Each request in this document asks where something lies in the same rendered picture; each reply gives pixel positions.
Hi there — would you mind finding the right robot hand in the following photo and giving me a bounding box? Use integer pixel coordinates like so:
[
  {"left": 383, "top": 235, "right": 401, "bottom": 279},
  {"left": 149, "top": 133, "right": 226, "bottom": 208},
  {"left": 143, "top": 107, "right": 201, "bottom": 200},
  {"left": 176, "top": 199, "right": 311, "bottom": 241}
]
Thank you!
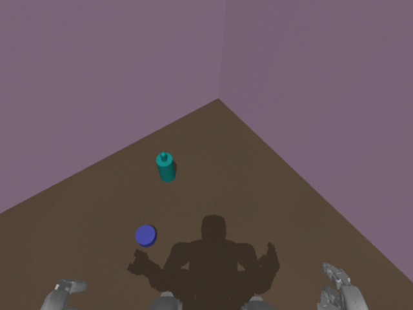
[{"left": 317, "top": 262, "right": 368, "bottom": 310}]

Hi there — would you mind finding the left robot hand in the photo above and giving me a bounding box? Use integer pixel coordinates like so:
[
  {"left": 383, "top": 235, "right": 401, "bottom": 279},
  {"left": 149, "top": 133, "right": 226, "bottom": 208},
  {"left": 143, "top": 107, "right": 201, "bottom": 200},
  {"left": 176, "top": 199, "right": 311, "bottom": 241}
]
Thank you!
[{"left": 40, "top": 278, "right": 87, "bottom": 310}]

